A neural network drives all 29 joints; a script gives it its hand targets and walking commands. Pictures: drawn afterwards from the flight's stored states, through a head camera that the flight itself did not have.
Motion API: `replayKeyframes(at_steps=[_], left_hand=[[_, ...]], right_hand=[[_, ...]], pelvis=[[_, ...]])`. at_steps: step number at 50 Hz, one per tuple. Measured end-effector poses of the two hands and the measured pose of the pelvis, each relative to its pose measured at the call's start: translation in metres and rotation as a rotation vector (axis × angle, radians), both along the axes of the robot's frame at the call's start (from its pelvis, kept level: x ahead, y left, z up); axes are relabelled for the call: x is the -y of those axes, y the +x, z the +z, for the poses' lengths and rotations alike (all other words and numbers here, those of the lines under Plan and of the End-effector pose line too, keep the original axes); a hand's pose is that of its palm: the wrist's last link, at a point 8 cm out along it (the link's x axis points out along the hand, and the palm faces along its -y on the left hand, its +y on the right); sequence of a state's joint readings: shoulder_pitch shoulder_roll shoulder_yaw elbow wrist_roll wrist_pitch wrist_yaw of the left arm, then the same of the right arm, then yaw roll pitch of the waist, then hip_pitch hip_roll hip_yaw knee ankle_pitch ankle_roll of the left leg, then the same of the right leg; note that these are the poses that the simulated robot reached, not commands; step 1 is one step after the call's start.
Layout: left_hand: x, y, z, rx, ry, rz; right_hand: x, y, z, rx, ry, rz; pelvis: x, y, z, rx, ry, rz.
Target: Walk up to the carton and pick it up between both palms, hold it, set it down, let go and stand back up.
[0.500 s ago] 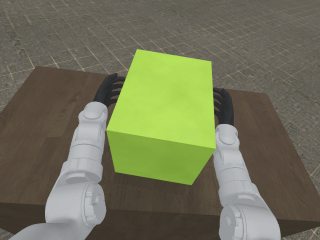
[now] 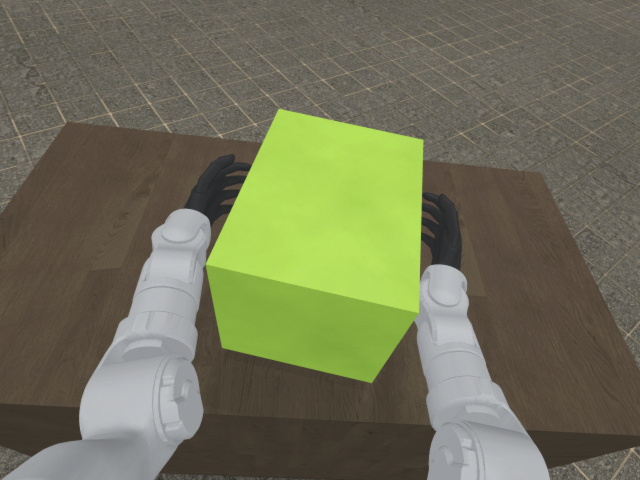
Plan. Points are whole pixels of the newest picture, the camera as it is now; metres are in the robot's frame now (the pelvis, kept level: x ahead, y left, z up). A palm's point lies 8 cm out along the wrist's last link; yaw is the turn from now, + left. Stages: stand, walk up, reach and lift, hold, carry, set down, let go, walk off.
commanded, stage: set down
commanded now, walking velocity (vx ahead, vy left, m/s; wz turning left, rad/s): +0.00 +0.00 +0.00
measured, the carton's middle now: (324, 242) +0.42 -0.02 +0.02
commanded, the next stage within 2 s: none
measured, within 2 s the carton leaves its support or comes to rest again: rests again in 0.56 s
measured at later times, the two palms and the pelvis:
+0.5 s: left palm (202, 218) +0.42 +0.15 +0.06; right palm (431, 268) +0.36 -0.16 +0.05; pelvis +0.00 +0.00 +0.00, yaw +0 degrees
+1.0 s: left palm (204, 224) +0.42 +0.15 +0.05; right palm (430, 272) +0.36 -0.16 +0.04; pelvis -0.01 +0.00 +0.00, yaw +0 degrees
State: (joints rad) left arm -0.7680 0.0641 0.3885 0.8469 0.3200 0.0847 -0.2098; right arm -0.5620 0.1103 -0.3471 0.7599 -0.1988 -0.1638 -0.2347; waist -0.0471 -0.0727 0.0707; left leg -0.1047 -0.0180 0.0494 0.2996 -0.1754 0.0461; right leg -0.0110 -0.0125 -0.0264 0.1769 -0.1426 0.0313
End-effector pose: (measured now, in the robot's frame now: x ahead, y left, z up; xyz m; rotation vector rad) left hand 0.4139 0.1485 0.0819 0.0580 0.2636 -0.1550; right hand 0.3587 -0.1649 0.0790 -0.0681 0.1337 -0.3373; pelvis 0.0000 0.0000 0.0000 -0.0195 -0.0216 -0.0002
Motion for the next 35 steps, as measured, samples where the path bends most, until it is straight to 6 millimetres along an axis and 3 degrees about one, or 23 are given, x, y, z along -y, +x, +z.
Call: replayKeyframes(at_steps=[16,29,35], left_hand=[[-0.015,-0.001,-0.019,-0.014,0.025,0.018],[0.001,0.006,-0.029,-0.029,0.028,-0.017],[0.0,0.005,-0.032,-0.016,0.016,-0.006]], right_hand=[[-0.015,0.003,-0.021,-0.017,0.005,0.017],[-0.001,-0.002,-0.031,-0.03,0.011,-0.02],[-0.002,0.0,-0.032,-0.015,0.007,-0.011]], pelvis=[[-0.007,-0.002,-0.001,-0.079,-0.009,0.005],[-0.002,-0.002,-0.001,-0.094,-0.008,-0.002],[0.0,-0.003,-0.001,-0.106,-0.009,-0.008]])
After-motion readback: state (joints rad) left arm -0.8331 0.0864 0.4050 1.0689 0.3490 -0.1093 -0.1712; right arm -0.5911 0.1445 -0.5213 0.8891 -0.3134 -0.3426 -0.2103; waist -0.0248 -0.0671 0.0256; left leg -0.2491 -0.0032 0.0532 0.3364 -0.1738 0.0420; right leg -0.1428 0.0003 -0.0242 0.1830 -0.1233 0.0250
